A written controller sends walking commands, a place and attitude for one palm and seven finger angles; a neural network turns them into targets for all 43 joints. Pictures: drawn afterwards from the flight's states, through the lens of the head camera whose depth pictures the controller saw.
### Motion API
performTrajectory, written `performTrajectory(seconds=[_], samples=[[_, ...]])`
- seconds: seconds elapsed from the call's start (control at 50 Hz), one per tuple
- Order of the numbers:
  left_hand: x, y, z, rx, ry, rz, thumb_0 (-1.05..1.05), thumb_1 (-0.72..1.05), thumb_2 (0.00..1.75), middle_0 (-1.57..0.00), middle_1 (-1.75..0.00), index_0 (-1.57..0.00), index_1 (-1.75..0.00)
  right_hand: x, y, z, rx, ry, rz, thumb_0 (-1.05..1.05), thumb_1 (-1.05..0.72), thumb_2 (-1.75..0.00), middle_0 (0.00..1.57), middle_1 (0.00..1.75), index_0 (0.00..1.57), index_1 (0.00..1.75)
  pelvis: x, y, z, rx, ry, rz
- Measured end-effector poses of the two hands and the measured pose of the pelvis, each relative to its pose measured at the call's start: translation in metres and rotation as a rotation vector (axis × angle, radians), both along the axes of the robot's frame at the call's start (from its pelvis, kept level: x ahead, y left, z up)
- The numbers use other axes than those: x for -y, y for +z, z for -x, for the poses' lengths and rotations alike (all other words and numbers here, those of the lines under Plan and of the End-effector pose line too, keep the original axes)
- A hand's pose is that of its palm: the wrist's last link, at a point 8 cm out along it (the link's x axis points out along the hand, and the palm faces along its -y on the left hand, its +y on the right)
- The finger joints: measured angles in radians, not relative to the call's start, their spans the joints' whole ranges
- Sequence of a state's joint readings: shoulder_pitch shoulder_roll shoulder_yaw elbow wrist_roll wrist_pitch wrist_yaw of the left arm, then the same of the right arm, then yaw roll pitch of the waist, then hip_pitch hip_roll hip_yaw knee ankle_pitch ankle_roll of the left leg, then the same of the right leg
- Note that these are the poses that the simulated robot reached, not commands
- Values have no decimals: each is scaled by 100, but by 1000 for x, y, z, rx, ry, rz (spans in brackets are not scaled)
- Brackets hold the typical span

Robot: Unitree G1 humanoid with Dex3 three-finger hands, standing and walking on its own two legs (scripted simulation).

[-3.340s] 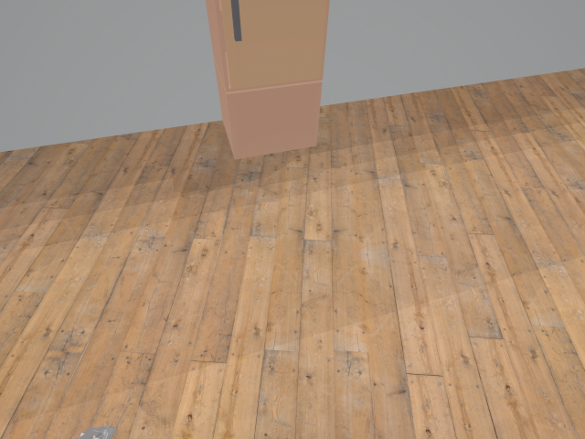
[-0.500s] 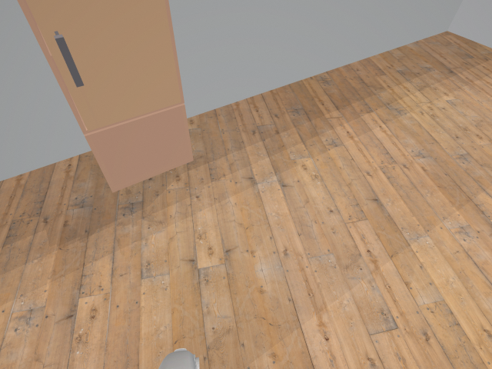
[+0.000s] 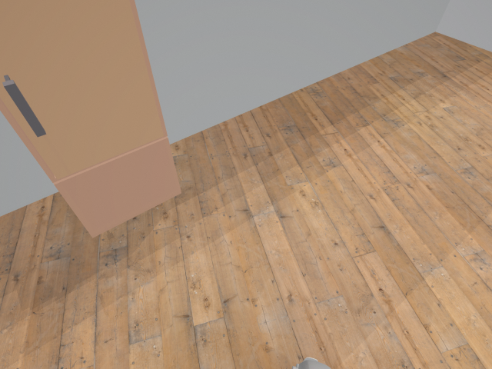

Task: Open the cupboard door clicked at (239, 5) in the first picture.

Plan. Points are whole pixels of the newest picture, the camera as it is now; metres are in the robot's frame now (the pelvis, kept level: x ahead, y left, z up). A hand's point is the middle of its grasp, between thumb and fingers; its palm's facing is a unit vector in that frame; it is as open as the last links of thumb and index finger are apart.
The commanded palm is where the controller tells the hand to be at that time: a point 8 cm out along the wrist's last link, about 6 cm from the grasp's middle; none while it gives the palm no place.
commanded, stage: walk to a spot facing it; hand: left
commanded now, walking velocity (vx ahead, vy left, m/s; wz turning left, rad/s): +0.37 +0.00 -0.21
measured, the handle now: (24, 106) +0.76 +0.71 -0.03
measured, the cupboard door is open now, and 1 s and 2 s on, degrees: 0 0 0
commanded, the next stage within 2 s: turn to face it in 0.26 s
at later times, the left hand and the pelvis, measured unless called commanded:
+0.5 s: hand (192, 355) +0.18 +0.12 -0.18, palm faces +0.13 -0.98 -0.13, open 7.3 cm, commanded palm none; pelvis +0.22 -0.03 -0.01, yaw +4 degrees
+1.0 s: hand (174, 261) +0.36 +0.19 -0.15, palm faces +0.34 -0.90 -0.28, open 7.4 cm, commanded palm none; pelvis +0.30 -0.05 -0.02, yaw +19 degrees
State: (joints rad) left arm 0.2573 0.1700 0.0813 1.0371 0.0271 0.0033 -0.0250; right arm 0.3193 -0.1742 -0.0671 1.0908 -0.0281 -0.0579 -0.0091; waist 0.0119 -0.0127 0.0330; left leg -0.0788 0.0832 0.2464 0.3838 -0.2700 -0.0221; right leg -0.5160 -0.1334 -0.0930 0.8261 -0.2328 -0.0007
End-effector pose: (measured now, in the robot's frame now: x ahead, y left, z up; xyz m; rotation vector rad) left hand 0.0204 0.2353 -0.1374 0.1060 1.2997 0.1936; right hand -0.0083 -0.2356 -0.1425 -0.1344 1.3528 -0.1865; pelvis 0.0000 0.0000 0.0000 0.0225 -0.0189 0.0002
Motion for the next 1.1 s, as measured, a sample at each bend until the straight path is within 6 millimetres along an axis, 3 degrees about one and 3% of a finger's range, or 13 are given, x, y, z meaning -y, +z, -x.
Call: performTrajectory(seconds=[0.12,0.18,0.26,0.4,0.5,0.58,0.64,0.76,0.9,1.0,1.1], samples=[[17,-3,-109,95,-96,-66,1,92,90,-19,-30,-20,-29,17,-27,0,-150,-83,-62,0,-93,-89,20,30,20,30,31,-20,-63,0,-30,-11],[30,-2,-138,124,-92,-72,1,92,90,-19,-30,-20,-29,26,-30,-26,-177,-82,-77,1,-92,-89,20,30,19,30,42,-21,-87,6,-28,3],[49,4,-149,80,-80,-47,1,91,90,-19,-30,-20,-29,37,-19,-94,-85,-57,-64,1,-92,-89,20,30,19,30,48,-7,-120,1,-25,12],[64,-1,-150,-43,-22,15,1,93,90,-20,-30,-20,-30,41,2,-224,91,11,-33,1,-93,-89,19,30,19,30,46,3,-176,-7,11,26],[64,-18,-153,-115,62,68,1,91,90,-20,-30,-20,-30,27,6,-305,135,114,-7,1,-93,-89,19,30,19,30,32,-5,-217,8,62,47],[48,-42,-165,-160,125,91,1,91,90,-20,-30,-20,-30,11,-2,-359,184,181,31,1,-92,-89,19,30,19,30,13,-25,-248,15,96,57],[28,-44,-189,-138,142,63,1,91,90,-20,-30,-20,-30,2,-1,-377,188,202,40,1,-92,-89,20,30,19,30,8,-26,-258,15,115,45],[-5,-19,-257,31,160,-19,1,91,90,-20,-30,-20,-29,-8,4,-395,155,241,16,1,-91,-89,20,30,20,30,8,-13,-271,-4,173,40],[-13,10,-308,172,180,-105,1,91,90,-19,-30,-20,-29,3,1,-417,143,271,-21,1,-91,-89,20,30,20,30,25,-9,-286,-18,256,41],[4,19,-314,229,214,-155,1,91,90,-20,-30,-20,-29,29,-12,-438,129,306,-34,1,-91,-89,20,30,20,30,48,-15,-298,-24,323,25],[28,25,-288,176,280,-149,1,91,90,-20,-30,-20,-30,44,-6,-464,107,373,-16,1,-91,-89,20,30,20,30,57,-7,-307,-15,394,9]])
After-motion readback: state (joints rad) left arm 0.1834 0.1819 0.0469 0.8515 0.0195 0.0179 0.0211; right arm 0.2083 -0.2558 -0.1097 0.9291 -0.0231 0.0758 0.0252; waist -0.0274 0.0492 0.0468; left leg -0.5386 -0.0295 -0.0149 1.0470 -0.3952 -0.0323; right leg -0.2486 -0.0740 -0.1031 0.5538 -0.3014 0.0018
